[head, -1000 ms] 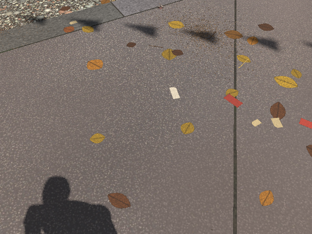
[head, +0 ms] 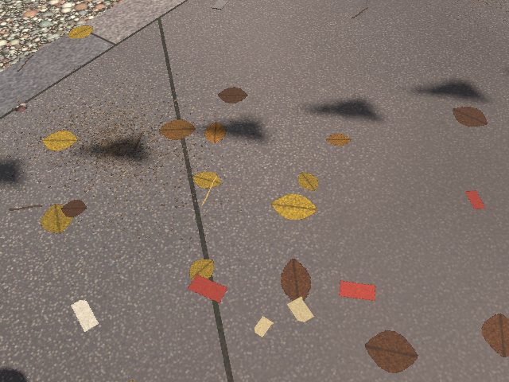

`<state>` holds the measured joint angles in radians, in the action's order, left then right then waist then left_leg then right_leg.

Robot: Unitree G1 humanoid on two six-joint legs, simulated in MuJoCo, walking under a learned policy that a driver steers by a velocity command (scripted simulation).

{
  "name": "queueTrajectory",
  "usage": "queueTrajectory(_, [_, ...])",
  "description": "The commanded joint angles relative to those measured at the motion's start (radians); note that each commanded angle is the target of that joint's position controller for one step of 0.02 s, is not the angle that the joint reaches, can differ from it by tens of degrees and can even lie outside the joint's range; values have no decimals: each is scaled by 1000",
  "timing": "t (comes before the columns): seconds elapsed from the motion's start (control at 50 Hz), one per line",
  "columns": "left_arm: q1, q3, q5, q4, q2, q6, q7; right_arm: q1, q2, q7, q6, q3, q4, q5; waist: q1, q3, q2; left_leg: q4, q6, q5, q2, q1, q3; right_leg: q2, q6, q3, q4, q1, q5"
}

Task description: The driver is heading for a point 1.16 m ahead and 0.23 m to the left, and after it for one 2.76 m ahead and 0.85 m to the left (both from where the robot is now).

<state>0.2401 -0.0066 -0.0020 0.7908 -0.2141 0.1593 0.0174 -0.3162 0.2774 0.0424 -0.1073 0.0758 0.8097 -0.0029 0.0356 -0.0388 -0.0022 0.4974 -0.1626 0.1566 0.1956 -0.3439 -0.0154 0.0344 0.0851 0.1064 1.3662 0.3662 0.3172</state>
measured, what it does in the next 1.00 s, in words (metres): walks ahead, turning left: right foot, then left foot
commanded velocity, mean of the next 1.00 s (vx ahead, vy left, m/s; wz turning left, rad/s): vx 1.00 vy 0.00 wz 0.46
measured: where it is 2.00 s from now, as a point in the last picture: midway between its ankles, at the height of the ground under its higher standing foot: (143, 143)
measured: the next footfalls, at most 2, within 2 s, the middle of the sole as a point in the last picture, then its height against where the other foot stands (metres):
right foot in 0.28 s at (326, 368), level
left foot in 0.74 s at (156, 295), level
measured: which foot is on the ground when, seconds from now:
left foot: down 0.00-0.30, up 0.32-0.72, down 0.74-1.00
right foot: up 0.00-0.26, down 0.28-0.74, up 0.76-1.00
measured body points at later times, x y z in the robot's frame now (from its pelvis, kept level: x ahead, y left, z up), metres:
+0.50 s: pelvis +0.44 -0.02 +0.01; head +0.44 +0.00 +0.46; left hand +0.35 +0.27 -0.10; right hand +0.72 -0.19 -0.06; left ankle +0.41 +0.09 -0.61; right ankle +0.47 -0.16 -0.72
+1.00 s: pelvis +0.79 +0.24 +0.01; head +0.79 +0.25 +0.46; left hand +0.78 +0.55 -0.10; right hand +0.94 +0.01 -0.11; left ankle +0.71 +0.29 -0.72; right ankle +0.95 +0.13 -0.62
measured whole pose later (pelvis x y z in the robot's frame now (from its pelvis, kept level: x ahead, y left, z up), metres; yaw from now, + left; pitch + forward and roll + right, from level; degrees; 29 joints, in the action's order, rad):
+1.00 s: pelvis +0.79 +0.24 +0.01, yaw +28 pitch -2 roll +3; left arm 0.24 -0.06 0.05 0.78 -0.30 0.04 0.00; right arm -0.41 0.26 0.04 -0.11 0.08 0.82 0.02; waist 0.05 -0.02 -0.06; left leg 0.38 -0.04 0.31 0.04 -0.05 -0.20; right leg -0.15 0.05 0.08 1.25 0.74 0.11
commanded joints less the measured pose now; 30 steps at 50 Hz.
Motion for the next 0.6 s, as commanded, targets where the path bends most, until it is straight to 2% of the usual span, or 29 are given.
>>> queueTrajectory(0.02, [-11, -22, -12, -130, -103, 32, -7, 17, 54, -1, -21, 1, -80, -7, -90, 13, -82, -330, -193, 172, -275, 187, 588, -93, -22, 63, -85, 334, -39])
queueTrajectory(0.06, [-58, -18, -21, -170, -98, 17, -22, 9, 45, -13, -16, -7, -76, -29, -105, -48, -65, -343, -180, 104, -237, 12, 498, -116, -65, 12, -229, 294, -56])
queueTrajectory(0.1, [-214, -5, -42, -238, -78, 20, -28, -19, 61, -34, -16, -4, -79, -36, -53, -97, -35, -347, -150, -37, -176, -155, 407, -86, -97, -57, -471, 172, -254])
queueTrajectory(0.12, [-270, 2, -43, -263, -50, 21, -26, -39, 69, -41, -12, -1, -73, -40, -26, -93, -8, -329, -116, -63, -142, -219, 367, -62, -102, -76, -598, 70, -367])
queueTrajectory(0.14, [-303, 2, -36, -281, -36, 20, -24, -73, 80, -41, -7, 4, -62, -43, 2, -72, 17, -317, -89, -50, -133, -255, 365, -30, -110, -88, -676, -33, -459])
queueTrajectory(0.16, [-319, -6, -21, -294, -45, 17, -25, -110, 89, -39, -4, 7, -53, -47, 23, -43, 43, -307, -72, -21, -143, -238, 396, -3, -121, -84, -727, -98, -507])
queueTrajectory(0.2, [-339, -33, 15, -317, -98, 10, -34, -140, 75, -41, 0, 5, -43, -61, 32, -19, 87, -243, -49, 24, -161, -89, 463, 7, -135, -30, -845, -112, -476])
queueTrajectory(0.22, [-353, -45, 29, -326, -123, 12, -37, -148, 66, -43, 4, 5, -39, -61, 32, -15, 97, -193, -38, -11, -174, 2, 488, 7, -133, -14, -891, -96, -429])
queueTrajectory(0.24, [-331, -63, 37, -327, -155, 17, -40, -146, 69, -45, 10, 8, -39, -56, 10, 9, 106, -110, -23, -138, -185, 84, 503, 16, -119, -14, -919, -114, -366])
queueTrajectory(0.26, [-243, -85, 40, -315, -191, 24, -42, -125, 80, -45, 17, 12, -45, -50, -53, 73, 108, 37, 5, -319, -174, 142, 481, 13, -93, -23, -936, -196, -316])
queueTrajectory(0.28, [-26, -101, 43, -282, -217, 24, -45, -74, 85, -40, 25, 10, -73, -24, -167, 225, 126, 271, 37, -398, -166, 91, 444, -66, -44, 14, -861, -433, -264])
queueTrajectory(0.3, [242, -115, 37, -248, -290, 8, -57, -68, 2, -37, 26, -17, -114, 19, -245, 430, 8, 625, 55, -126, -123, -85, 345, -273, 23, 218, -789, -761, -65])
queueTrajectory(0.32, [254, -117, 13, -198, -328, 8, -31, -235, -70, -31, 14, -56, -154, -63, -124, 588, -531, 926, 86, 387, -77, -423, 258, -535, 208, 845, -991, -1008, 333])
queueTrajectory(0.34, [197, -103, 5, -226, -208, -7, -30, -187, 19, -48, 27, -45, -127, -91, -159, 416, -383, 1017, 82, 308, -195, -566, 221, -476, 157, 846, -1060, -901, 583])
queueTrajectory(0.36, [166, -90, 7, -215, -150, -21, -37, -50, 65, -49, 35, -35, -150, -64, -184, 247, -233, 1024, 81, 234, -218, -614, 169, -425, 104, 638, -1058, -765, 428])
queueTrajectory(0.38, [143, -87, -4, -189, -154, -30, -35, 42, 57, -45, 41, -33, -174, -37, -167, 129, -33, 994, 83, 193, -256, -576, 136, -387, 88, 473, -1071, -593, 170])
queueTrajectory(0.4, [110, -84, -16, -169, -147, -31, -31, 93, 44, -39, 42, -29, -201, -15, -135, 72, 7, 944, 78, 159, -290, -534, 136, -353, 85, 373, -1087, -465, 31])
queueTrajectory(0.42, [75, -78, -22, -149, -128, -29, -27, 85, 19, -28, 53, -29, -214, -28, -91, 33, -21, 924, 77, 161, -324, -487, 141, -328, 77, 284, -1109, -364, -27])
queueTrajectory(0.44, [45, -73, -10, -131, -100, -28, -18, 81, 1, -23, 66, -31, -224, -46, -66, 10, -55, 906, 78, 172, -346, -481, 137, -310, 67, 206, -1131, -310, -63])
queueTrajectory(0.46, [25, -70, 4, -115, -86, -27, -12, 87, -10, -20, 79, -34, -236, -52, -48, -6, -64, 892, 81, 173, -363, -487, 131, -302, 58, 137, -1149, -273, -109])
queueTrajectory(0.48, [13, -74, 11, -100, -99, -25, -9, 99, -13, -17, 85, -37, -249, -45, -34, -24, -66, 878, 89, 132, -372, -502, 126, -301, 58, 81, -1165, -248, -174])
queueTrajectory(0.52, [-23, -81, 6, -84, -136, -22, -13, 121, 1, -11, 85, -40, -267, -29, -10, -56, -52, 802, 109, 18, -382, -507, 122, -288, 54, -39, -1197, -200, -270])
queueTrajectory(0.56, [-33, -88, -1, -77, -177, -18, -21, 171, 28, -2, 79, -37, -277, -26, -16, -82, -29, 664, 116, -133, -371, -470, 84, -257, 33, -155, -1224, -177, -298])
queueTrajectory(0.58, [-12, -90, -1, -67, -195, -18, -24, 217, 38, 5, 75, -36, -285, -22, -37, -93, -1, 580, 109, -198, -359, -452, 51, -246, 20, -200, -1233, -196, -312])
queueTrajectory(0.6, [53, -88, 1, -47, -200, -15, -22, 277, 25, 11, 67, -43, -297, -18, -72, -108, 39, 486, 92, -237, -337, -414, 32, -243, 17, -216, -1247, -203, -331])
